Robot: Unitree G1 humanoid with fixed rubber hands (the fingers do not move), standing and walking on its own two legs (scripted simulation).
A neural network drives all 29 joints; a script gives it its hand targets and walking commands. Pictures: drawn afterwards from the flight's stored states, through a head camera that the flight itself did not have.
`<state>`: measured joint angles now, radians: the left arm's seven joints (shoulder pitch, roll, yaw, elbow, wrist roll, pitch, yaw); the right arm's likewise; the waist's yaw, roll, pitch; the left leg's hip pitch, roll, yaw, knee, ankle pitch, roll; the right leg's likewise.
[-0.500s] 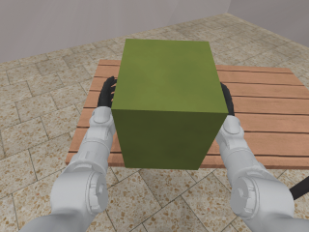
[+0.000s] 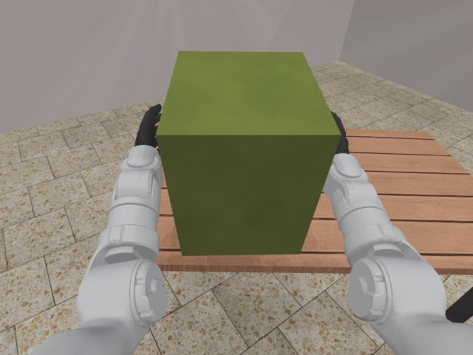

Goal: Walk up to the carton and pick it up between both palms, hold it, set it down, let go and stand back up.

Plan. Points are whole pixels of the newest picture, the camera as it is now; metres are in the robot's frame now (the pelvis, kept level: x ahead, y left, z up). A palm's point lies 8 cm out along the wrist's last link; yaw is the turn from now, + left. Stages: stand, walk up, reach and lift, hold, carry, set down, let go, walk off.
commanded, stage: reach and lift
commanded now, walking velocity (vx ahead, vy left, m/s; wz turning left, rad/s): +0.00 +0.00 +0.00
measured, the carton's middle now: (241, 155) +0.44 -0.01 +0.16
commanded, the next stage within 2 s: none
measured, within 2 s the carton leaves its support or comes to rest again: neither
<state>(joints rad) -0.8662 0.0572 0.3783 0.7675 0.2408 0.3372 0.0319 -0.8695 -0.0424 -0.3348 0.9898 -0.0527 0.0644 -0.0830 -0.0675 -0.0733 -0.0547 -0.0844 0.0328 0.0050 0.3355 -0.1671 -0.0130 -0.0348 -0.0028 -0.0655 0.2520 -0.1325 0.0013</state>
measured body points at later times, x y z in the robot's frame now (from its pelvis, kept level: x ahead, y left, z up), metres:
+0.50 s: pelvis -0.01 +0.00 +0.00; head -0.07 +0.03 +0.44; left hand +0.40 +0.15 +0.22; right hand +0.39 -0.18 +0.23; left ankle +0.02 +0.12 -0.75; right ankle +0.01 -0.12 -0.75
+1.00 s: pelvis +0.00 +0.00 +0.00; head -0.08 +0.03 +0.44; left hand +0.39 +0.16 +0.24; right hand +0.39 -0.17 +0.27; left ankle +0.02 +0.12 -0.75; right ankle +0.01 -0.12 -0.75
